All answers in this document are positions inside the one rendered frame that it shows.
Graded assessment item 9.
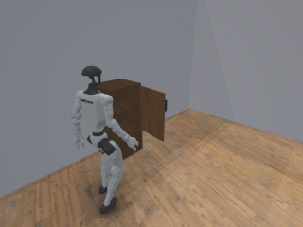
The left robot hand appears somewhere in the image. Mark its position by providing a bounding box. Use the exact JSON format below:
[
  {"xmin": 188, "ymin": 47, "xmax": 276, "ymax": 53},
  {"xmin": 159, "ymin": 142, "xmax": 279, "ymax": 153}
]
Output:
[{"xmin": 74, "ymin": 135, "xmax": 86, "ymax": 151}]

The right robot hand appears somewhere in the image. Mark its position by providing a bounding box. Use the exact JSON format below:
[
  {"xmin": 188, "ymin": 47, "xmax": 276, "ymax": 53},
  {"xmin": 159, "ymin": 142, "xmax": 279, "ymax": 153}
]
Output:
[{"xmin": 127, "ymin": 137, "xmax": 139, "ymax": 152}]

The robot left upper arm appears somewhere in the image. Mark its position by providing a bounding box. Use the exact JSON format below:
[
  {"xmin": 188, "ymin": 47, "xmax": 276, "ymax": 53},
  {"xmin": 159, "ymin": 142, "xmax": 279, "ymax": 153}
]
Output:
[{"xmin": 71, "ymin": 90, "xmax": 85, "ymax": 120}]

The right robot forearm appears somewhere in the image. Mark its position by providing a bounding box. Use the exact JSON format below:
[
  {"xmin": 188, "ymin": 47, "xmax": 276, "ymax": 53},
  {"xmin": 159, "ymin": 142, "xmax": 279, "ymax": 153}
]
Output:
[{"xmin": 111, "ymin": 119, "xmax": 131, "ymax": 143}]

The right robot shin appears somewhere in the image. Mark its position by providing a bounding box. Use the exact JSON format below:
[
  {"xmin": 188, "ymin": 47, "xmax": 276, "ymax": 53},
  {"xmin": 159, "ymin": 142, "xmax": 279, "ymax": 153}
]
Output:
[{"xmin": 103, "ymin": 168, "xmax": 122, "ymax": 206}]

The cupboard door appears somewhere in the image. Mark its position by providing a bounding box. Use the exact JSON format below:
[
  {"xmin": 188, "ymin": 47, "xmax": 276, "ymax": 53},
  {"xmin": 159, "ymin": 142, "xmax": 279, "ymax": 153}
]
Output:
[{"xmin": 140, "ymin": 85, "xmax": 166, "ymax": 142}]

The left robot forearm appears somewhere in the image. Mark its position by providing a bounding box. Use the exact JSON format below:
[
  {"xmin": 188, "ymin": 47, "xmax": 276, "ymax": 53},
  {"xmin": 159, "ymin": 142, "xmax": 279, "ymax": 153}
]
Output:
[{"xmin": 71, "ymin": 117, "xmax": 82, "ymax": 137}]

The robot right thigh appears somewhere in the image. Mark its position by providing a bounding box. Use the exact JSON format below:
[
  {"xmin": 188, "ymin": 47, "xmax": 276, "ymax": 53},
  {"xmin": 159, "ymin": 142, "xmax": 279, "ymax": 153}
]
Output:
[{"xmin": 100, "ymin": 139, "xmax": 123, "ymax": 177}]

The robot right upper arm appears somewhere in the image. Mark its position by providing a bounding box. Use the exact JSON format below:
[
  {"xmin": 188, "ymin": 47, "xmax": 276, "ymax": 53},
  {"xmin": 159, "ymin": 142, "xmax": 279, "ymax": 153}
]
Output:
[{"xmin": 98, "ymin": 94, "xmax": 114, "ymax": 128}]

